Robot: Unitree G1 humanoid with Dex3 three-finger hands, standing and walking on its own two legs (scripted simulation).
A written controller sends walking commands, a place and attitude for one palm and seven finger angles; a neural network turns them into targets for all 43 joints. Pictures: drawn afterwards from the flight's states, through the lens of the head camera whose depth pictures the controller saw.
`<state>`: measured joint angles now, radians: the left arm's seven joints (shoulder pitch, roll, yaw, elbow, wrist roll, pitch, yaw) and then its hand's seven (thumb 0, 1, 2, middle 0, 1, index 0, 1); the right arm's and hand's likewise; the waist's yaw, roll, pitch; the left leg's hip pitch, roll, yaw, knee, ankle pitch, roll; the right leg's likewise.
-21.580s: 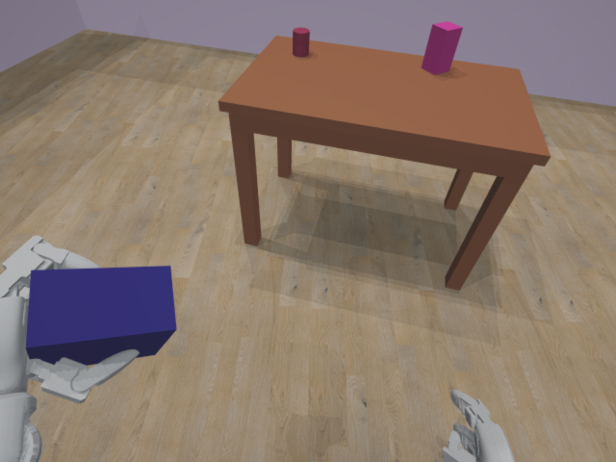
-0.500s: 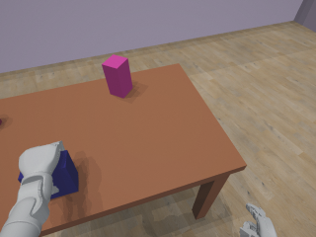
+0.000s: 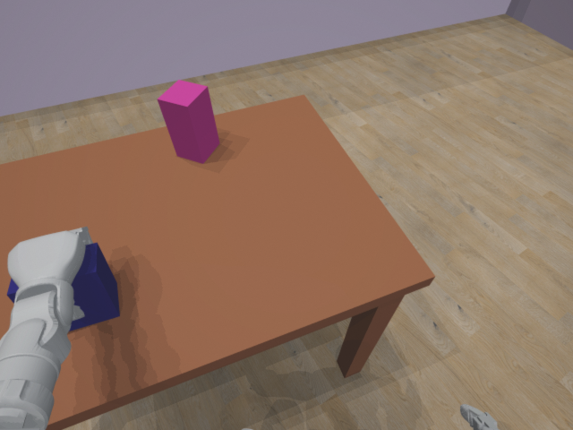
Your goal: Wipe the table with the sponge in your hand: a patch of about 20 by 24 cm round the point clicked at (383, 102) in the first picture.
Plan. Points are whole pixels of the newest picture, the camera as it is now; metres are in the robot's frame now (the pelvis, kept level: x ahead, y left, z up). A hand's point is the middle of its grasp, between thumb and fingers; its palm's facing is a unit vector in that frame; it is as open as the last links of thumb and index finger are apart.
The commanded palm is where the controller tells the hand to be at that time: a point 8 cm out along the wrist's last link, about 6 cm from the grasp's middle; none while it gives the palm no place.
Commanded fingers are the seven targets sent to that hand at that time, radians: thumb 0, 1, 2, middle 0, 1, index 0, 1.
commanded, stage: wipe forward along the first lane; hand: left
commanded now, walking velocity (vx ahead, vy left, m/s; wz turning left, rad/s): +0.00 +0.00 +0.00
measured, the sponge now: (75, 297) +0.30 +0.37 -0.03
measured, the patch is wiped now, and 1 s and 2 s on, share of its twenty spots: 0.05 0.20 0.25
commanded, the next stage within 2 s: slide across to the middle lane in 0.78 s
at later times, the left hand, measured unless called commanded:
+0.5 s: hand (64, 245) +0.37 +0.39 +0.01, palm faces -0.16 +0.02 -0.99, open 10.6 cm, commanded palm +0.36 +0.38 +0.04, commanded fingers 0.00 0.10 1.30 -1.20 -1.60 -1.20 -1.60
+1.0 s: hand (65, 223) +0.41 +0.41 +0.01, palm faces -0.17 +0.03 -0.98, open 10.6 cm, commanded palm +0.40 +0.38 +0.05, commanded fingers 0.00 0.10 1.30 -1.20 -1.60 -1.20 -1.60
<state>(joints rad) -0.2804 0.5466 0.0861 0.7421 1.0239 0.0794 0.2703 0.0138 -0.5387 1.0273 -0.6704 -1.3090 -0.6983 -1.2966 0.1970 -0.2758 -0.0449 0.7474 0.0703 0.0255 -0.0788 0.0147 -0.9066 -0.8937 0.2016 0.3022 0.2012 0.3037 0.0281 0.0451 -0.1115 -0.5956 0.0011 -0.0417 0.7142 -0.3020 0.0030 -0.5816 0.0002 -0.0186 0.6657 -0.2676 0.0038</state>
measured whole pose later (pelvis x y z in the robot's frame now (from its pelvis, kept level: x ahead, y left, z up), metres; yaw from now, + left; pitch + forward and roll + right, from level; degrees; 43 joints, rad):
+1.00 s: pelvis +0.02 +0.02 -0.01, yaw -1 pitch +18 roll -3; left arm -0.61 0.72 0.11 1.03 1.07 0.01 0.23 0.02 -0.54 1.03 -0.68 -1.31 -0.70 -1.30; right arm 0.28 -0.27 -0.04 0.74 0.07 0.09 -0.04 0.01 -0.91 -0.89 0.20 0.30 0.20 0.30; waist -0.04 0.03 -0.14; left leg -0.78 0.01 -0.03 0.82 -0.36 0.03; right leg -0.74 0.01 -0.01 0.71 -0.29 0.02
